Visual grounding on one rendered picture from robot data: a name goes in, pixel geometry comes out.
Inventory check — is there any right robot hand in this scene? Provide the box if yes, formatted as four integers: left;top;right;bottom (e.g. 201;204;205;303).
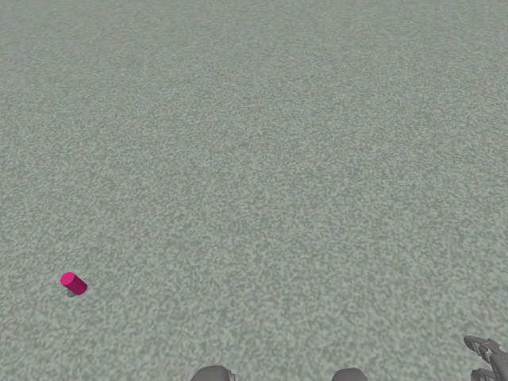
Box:
464;336;508;381

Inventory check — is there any can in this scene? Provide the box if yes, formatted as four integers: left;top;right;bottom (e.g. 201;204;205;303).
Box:
60;272;87;295

